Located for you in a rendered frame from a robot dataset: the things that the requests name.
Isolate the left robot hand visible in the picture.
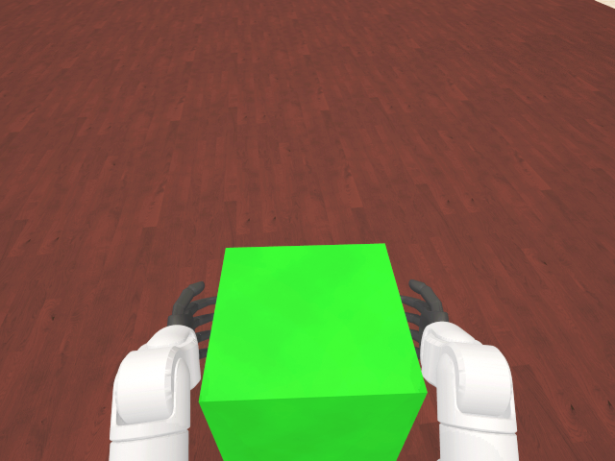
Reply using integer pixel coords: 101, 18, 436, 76
167, 281, 217, 359

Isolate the robot right forearm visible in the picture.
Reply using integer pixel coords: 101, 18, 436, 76
420, 322, 519, 461

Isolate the right robot hand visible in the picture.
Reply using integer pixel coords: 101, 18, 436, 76
400, 279, 449, 359

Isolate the robot left forearm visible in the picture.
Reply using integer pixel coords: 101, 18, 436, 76
109, 325, 201, 461

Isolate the carton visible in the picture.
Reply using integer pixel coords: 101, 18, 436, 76
199, 244, 428, 461

